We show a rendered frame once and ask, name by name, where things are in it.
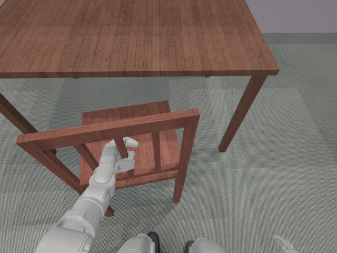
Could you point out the left robot upper arm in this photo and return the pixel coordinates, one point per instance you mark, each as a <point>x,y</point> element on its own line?
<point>63,240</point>

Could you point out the table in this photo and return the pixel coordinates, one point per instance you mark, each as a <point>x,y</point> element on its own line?
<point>133,38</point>

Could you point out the left robot thigh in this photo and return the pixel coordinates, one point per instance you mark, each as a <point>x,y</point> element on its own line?
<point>138,245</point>

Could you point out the robot left foot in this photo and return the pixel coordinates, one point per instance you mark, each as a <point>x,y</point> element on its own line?
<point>154,236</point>

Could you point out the robot left hand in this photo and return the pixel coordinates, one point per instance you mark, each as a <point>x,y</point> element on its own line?
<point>111,157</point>

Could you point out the robot right hand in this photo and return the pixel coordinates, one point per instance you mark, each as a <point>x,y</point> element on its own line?
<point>284,245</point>

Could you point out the left robot forearm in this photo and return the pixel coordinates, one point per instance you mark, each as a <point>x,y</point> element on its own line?
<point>90,208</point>

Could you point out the chair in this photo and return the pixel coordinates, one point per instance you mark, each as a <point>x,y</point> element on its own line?
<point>158,156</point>

